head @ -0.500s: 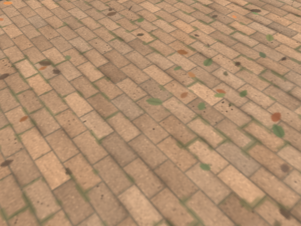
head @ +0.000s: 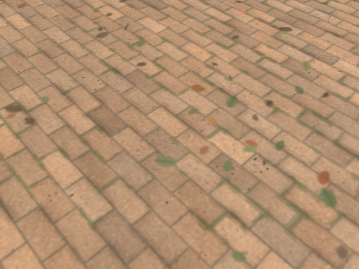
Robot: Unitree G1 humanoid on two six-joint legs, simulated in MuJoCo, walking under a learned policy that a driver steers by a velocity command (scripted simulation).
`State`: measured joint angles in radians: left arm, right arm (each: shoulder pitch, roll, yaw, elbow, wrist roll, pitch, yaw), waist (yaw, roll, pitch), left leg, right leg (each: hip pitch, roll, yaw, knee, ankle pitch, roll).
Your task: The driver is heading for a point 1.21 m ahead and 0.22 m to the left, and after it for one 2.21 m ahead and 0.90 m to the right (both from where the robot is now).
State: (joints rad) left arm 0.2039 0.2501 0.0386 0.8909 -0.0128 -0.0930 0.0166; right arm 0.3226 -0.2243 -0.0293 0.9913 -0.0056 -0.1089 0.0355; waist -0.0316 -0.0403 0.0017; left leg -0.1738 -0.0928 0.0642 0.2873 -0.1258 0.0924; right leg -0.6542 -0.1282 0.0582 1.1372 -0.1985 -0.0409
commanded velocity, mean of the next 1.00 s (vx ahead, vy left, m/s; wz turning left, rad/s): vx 0.50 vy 0.00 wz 0.00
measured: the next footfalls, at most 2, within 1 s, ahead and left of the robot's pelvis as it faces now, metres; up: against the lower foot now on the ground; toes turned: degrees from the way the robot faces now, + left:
right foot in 0.30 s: +0.34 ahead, -0.17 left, +0.00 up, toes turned -2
left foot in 0.86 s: +0.65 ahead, +0.07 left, +0.00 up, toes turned +3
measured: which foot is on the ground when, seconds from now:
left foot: down 0.00-0.32, up 0.34-0.84, down 0.86-1.00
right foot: up 0.00-0.28, down 0.30-0.88, up 0.90-1.00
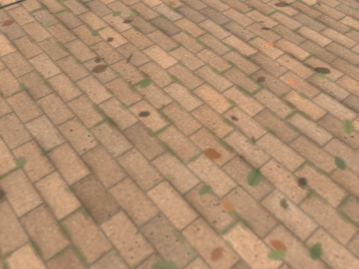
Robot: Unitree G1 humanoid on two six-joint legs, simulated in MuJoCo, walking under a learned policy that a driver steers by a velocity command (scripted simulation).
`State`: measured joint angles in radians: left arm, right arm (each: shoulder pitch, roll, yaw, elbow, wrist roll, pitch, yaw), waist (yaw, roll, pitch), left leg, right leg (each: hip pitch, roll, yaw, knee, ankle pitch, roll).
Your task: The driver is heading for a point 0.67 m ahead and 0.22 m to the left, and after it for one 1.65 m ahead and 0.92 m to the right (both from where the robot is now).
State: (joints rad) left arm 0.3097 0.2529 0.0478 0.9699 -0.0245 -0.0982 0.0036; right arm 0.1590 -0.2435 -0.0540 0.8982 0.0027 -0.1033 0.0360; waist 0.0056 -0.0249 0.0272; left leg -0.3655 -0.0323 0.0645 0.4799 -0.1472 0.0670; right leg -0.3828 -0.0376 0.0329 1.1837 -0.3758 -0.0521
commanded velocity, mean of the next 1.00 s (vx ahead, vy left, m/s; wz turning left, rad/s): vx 0.50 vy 0.00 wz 0.30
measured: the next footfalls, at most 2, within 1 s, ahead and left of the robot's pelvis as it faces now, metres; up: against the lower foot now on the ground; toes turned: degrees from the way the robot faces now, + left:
right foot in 0.44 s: +0.42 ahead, -0.16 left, +0.00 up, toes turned +1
left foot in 1.00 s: +0.63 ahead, +0.16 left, +0.00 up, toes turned +24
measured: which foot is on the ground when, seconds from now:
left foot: down 0.00-0.46, up 0.48-0.98, down 1.00-1.00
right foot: up 0.00-0.42, down 0.44-0.98, up 1.00-1.00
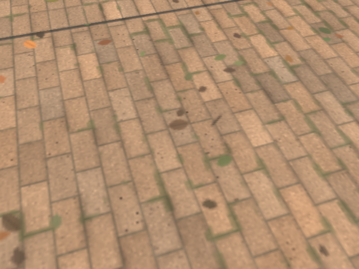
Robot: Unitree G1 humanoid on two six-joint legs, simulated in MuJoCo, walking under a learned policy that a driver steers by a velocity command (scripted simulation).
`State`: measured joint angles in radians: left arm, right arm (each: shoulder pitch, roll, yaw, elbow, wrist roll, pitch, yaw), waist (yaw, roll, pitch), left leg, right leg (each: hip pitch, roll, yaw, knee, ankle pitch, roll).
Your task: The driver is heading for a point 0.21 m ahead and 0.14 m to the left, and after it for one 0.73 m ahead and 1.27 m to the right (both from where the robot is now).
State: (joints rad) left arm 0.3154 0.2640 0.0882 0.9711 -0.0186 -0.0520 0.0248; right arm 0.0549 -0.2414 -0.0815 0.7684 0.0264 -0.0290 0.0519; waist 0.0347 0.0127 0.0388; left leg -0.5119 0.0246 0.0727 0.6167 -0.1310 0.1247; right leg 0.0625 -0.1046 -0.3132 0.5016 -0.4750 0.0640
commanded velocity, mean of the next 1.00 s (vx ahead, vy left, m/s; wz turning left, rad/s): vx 0.50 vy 0.00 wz -0.33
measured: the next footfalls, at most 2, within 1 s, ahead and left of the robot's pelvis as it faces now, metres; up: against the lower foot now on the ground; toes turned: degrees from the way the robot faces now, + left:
right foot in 0.56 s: +0.48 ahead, -0.12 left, +0.00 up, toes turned -11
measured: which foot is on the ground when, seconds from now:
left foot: down 0.00-0.58, up 0.60-1.00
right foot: up 0.00-0.54, down 0.56-1.00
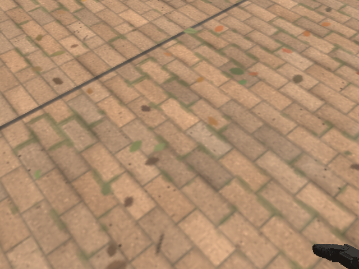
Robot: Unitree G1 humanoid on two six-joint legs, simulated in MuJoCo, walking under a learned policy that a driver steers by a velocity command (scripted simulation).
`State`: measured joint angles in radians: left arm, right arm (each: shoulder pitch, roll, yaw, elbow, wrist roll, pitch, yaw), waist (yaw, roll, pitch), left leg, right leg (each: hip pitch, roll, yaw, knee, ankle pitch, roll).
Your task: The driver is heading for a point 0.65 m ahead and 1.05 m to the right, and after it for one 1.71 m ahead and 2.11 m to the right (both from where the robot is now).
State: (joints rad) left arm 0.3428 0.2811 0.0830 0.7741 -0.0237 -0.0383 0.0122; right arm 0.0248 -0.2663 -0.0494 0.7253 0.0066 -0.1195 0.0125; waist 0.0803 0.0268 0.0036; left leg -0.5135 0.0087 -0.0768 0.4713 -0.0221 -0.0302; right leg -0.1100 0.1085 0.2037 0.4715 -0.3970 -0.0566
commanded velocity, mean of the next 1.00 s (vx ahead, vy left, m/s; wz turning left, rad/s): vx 0.50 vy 0.00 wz -0.59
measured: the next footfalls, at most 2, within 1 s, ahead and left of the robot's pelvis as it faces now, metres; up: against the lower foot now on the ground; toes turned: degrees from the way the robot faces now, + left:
left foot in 0.02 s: +0.18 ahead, +0.13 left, +0.00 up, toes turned -4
right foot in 0.54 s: +0.41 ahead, -0.18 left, +0.00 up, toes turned -23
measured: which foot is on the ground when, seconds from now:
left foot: up 0.00-0.00, down 0.02-0.56, up 0.58-1.00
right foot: down 0.00-0.04, up 0.06-0.52, down 0.54-1.00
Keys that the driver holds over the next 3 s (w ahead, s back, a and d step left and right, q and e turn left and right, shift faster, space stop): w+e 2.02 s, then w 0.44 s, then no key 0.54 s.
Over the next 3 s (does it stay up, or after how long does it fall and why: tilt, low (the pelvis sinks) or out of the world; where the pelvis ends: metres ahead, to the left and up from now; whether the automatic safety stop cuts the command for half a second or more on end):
stays up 0.94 -0.95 0.01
